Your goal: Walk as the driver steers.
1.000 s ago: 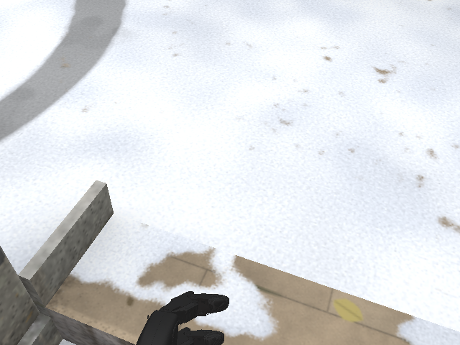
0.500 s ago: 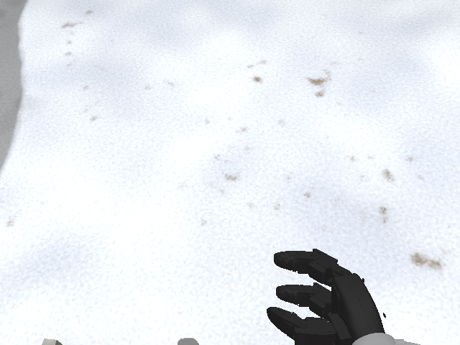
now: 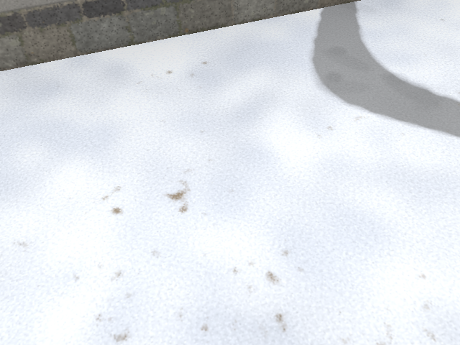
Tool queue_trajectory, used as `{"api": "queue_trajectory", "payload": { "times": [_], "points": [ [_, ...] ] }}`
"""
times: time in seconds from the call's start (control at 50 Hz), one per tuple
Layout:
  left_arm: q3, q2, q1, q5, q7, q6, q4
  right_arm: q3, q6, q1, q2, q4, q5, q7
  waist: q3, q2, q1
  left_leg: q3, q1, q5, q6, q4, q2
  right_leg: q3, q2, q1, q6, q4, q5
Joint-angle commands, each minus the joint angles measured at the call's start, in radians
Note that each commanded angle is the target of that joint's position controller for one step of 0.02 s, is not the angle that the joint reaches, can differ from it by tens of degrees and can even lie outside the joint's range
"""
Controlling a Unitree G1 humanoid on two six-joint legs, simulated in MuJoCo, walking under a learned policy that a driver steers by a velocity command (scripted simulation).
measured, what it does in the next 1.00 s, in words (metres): walks ahead: right foot, then left foot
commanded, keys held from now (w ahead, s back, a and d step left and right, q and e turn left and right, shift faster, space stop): w+q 0.06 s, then no key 0.94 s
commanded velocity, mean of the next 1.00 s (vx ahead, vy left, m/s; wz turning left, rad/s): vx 0.15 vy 0.00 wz -0.06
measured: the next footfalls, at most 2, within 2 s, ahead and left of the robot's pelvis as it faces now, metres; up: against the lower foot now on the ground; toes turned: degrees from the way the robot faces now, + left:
right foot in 0.04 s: +0.17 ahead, -0.11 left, +0.00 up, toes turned -6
left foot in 0.52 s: +0.39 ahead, +0.11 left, +0.00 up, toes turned +0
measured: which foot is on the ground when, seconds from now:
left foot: down 0.00-0.04, up 0.06-0.50, down 0.52-1.00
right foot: up 0.00-0.02, down 0.04-0.54, up 0.56-0.76, down 0.78-1.00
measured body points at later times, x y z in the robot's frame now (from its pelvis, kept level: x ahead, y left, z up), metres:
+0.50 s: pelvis +0.23 -0.01 +0.01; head +0.24 -0.02 +0.46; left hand +0.32 +0.23 -0.11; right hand +0.38 -0.25 -0.10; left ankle +0.36 +0.11 -0.71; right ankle +0.13 -0.11 -0.72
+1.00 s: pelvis +0.29 -0.02 +0.01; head +0.29 -0.02 +0.46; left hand +0.34 +0.22 -0.13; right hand +0.36 -0.26 -0.13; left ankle +0.35 +0.11 -0.72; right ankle +0.24 -0.14 -0.72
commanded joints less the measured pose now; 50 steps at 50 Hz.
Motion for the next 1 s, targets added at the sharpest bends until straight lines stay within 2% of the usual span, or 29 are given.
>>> {"api": "queue_trajectory", "payload": {
  "times": [0.02,0.04,0.06,0.08,0.1,0.12,0.14,0.16,0.18,0.26,0.34,0.44,0.48,0.5,0.52,0.54,0.56,0.58,0.6,0.64,0.7,0.74,0.78,0.8,0.82,0.84,0.86,0.94,1.0],
  "points": [
    [0.072,0.124,0.155,0.021,-0.002,-0.035,0.004,-0.031,0.004,-0.035,-0.171,-0.019,0.023,0.010,-0.001,0.057,0.179,-0.094,-0.083,0.830,0.220,0.145,0.175,-0.100,0.146,0.334,-0.063,-0.170,-0.029],
    [0.100,0.192,0.305,0.011,0.009,-0.045,0.045,-0.017,0.003,-0.022,-0.144,-0.006,0.003,0.014,-0.053,0.019,0.240,-0.095,-0.277,0.683,0.182,0.396,0.128,0.041,0.084,0.572,-0.090,-0.143,0.009],
    [0.119,0.322,0.371,0.030,0.025,-0.059,0.057,0.027,-0.019,0.040,-0.007,-0.065,-0.016,0.021,-0.160,-0.301,0.177,-0.134,-0.702,0.107,0.098,0.844,-0.055,0.543,-0.198,0.873,-0.265,-0.249,-0.054],
    [0.093,0.247,0.345,0.034,0.030,-0.078,0.042,0.024,-0.058,-0.003,-0.051,-0.079,0.022,0.030,-0.312,-0.239,0.174,-0.404,-0.764,-0.146,0.085,1.054,-0.136,0.858,-0.326,0.865,-0.323,-0.462,-0.018],
    [0.074,0.203,0.302,0.043,0.028,-0.092,0.057,0.005,-0.071,-0.113,-0.096,-0.108,0.063,0.037,-0.209,-0.147,0.178,-0.453,-0.828,-0.083,0.094,1.113,-0.102,0.677,-0.296,0.789,-0.252,-0.448,0.197],
    [0.068,0.190,0.235,0.034,0.024,-0.093,0.052,0.011,-0.066,-0.136,-0.076,-0.108,0.041,0.026,-0.188,-0.092,0.145,-0.463,-0.824,-0.007,0.097,1.078,-0.056,0.495,-0.273,0.704,-0.208,-0.394,0.359],
    [0.054,0.149,0.161,0.017,0.019,-0.100,0.032,0.006,-0.063,-0.136,-0.085,-0.094,0.006,0.017,-0.147,-0.042,0.106,-0.445,-0.797,0.059,0.097,0.991,-0.015,0.395,-0.229,0.603,-0.175,-0.396,0.385],
    [0.042,0.113,0.137,0.021,0.021,-0.108,0.035,-0.002,-0.051,-0.108,-0.089,-0.084,-0.005,0.017,-0.131,-0.065,0.076,-0.454,-0.741,0.110,0.100,0.931,0.008,0.320,-0.195,0.541,-0.147,-0.411,0.443],
    [0.036,0.096,0.141,0.033,0.022,-0.116,0.040,-0.001,-0.037,-0.083,-0.081,-0.079,-0.004,0.020,-0.137,-0.065,0.061,-0.451,-0.710,0.139,0.102,0.906,0.013,0.300,-0.180,0.529,-0.140,-0.428,0.477],
    [0.038,0.147,0.144,0.046,0.040,-0.123,0.058,-0.001,-0.003,-0.109,-0.037,-0.090,-0.009,0.014,-0.088,-0.031,0.028,-0.414,-0.742,0.167,0.073,0.799,-0.006,0.182,-0.154,0.472,-0.147,-0.465,0.681],
    [0.028,0.148,0.151,0.040,0.062,-0.107,0.071,0.013,0.004,-0.226,-0.006,-0.124,-0.019,0.027,-0.054,-0.089,0.055,-0.380,-0.693,0.354,0.044,0.479,-0.015,0.070,-0.098,0.434,-0.113,-0.475,0.645],
    [0.032,0.157,0.190,0.033,0.069,-0.087,0.123,0.009,0.003,-0.290,-0.034,-0.113,-0.021,0.039,-0.031,-0.127,0.105,-0.356,-0.603,0.397,0.052,0.227,-0.058,0.090,-0.118,0.493,-0.108,-0.416,0.549],
    [0.035,0.159,0.154,0.022,0.073,-0.081,0.130,0.003,-0.008,-0.258,-0.050,-0.101,-0.028,0.047,-0.040,-0.113,0.077,-0.347,-0.533,0.424,0.084,0.114,-0.081,0.101,-0.112,0.504,-0.084,-0.332,0.492],
    [0.036,0.155,0.151,0.011,0.071,-0.080,0.137,-0.004,-0.018,-0.213,-0.072,-0.078,-0.042,0.046,-0.064,-0.099,0.059,-0.328,-0.447,0.543,0.110,0.031,-0.100,0.093,-0.076,0.494,-0.053,-0.267,0.459],
    [0.031,0.132,0.175,0.027,0.074,-0.085,0.139,-0.022,-0.027,-0.163,-0.134,-0.061,-0.055,0.038,-0.105,-0.052,0.060,-0.375,-0.308,0.865,0.137,0.067,-0.055,0.072,-0.015,0.443,-0.007,-0.176,0.403],
    [0.022,0.093,0.248,0.051,0.078,-0.093,0.134,-0.036,-0.033,-0.130,-0.192,-0.058,-0.062,0.033,-0.193,0.090,0.097,-0.470,-0.094,1.236,0.214,0.155,0.063,0.040,0.064,0.303,0.050,-0.023,0.165],
    [0.007,0.053,0.312,0.048,0.082,-0.090,0.158,-0.016,-0.026,-0.075,-0.118,-0.036,-0.063,0.027,-0.291,0.247,0.081,-0.656,0.038,1.321,0.368,0.110,0.223,0.064,0.114,0.173,0.109,0.185,-0.227],
    [0.016,0.091,0.252,0.036,0.080,-0.070,0.147,0.005,-0.018,-0.056,-0.051,-0.023,-0.047,0.030,-0.320,0.261,0.056,-0.723,0.004,1.200,0.412,0.041,0.251,0.139,0.106,0.145,0.128,0.312,-0.498],
    [0.026,0.122,0.215,0.019,0.082,-0.048,0.141,0.006,-0.010,-0.117,-0.055,-0.032,-0.036,0.032,-0.290,0.185,0.067,-0.697,-0.064,0.952,0.387,0.017,0.225,0.173,0.067,0.122,0.129,0.376,-0.506],
    [0.029,0.105,0.150,0.018,0.099,-0.014,0.126,0.006,0.014,-0.251,-0.070,-0.055,-0.024,0.020,-0.165,0.098,0.102,-0.629,-0.279,0.559,0.320,-0.060,0.174,0.158,0.020,0.137,0.137,0.248,-0.454],
    [0.028,0.082,0.195,0.026,0.120,0.006,0.162,0.000,0.045,-0.285,-0.079,-0.050,-0.035,-0.003,-0.129,0.171,0.115,-0.541,-0.432,0.326,0.272,-0.109,0.096,0.093,0.058,0.303,0.144,0.017,-0.289],
    [0.035,0.092,0.242,0.030,0.114,0.008,0.201,-0.004,0.044,-0.283,-0.079,-0.034,-0.020,-0.002,-0.136,0.162,0.135,-0.496,-0.472,0.135,0.235,-0.113,0.062,0.057,0.082,0.406,0.112,-0.132,-0.098],
    [0.036,0.105,0.222,0.054,0.106,0.011,0.199,0.002,0.040,-0.248,-0.049,-0.006,-0.010,0.000,-0.074,0.115,0.122,-0.463,-0.528,-0.064,0.156,-0.095,0.020,0.082,0.056,0.434,0.061,-0.248,-0.064],
    [0.043,0.153,0.198,0.056,0.108,0.010,0.184,0.001,0.039,-0.221,-0.041,0.001,-0.018,0.002,-0.026,0.019,0.086,-0.416,-0.525,-0.084,0.110,-0.051,-0.031,0.164,-0.017,0.359,0.021,-0.307,-0.183],
    [0.038,0.132,0.163,0.045,0.103,0.001,0.191,-0.001,0.036,-0.227,-0.032,-0.001,-0.024,0.000,0.000,-0.105,0.059,-0.336,-0.394,0.041,0.075,0.013,-0.090,0.194,-0.026,0.190,-0.005,-0.366,-0.385],
    [0.025,0.091,0.126,0.050,0.102,-0.012,0.187,-0.001,0.035,-0.243,-0.028,0.007,-0.028,-0.002,0.029,-0.125,0.051,-0.328,-0.309,0.146,0.063,0.066,-0.102,0.203,-0.022,0.117,0.009,-0.425,-0.442],
    [0.026,0.096,0.103,0.053,0.102,-0.023,0.189,-0.002,0.033,-0.238,-0.026,0.014,-0.029,-0.004,0.045,-0.146,0.040,-0.330,-0.283,0.201,0.068,0.081,-0.102,0.201,-0.020,0.102,0.029,-0.437,-0.416],
    [0.031,0.107,0.180,0.031,0.102,-0.047,0.226,-0.003,0.034,-0.221,-0.022,0.043,-0.026,0.008,0.036,-0.064,0.062,-0.356,-0.281,0.291,0.096,0.079,-0.084,0.151,0.014,0.202,0.056,-0.360,-0.222],
    [0.032,0.104,0.215,0.032,0.108,-0.043,0.242,-0.004,0.035,-0.227,-0.024,0.056,-0.021,0.016,0.018,-0.027,0.073,-0.359,-0.276,0.365,0.100,0.085,-0.080,0.134,0.023,0.251,0.050,-0.325,-0.127]
  ]
}}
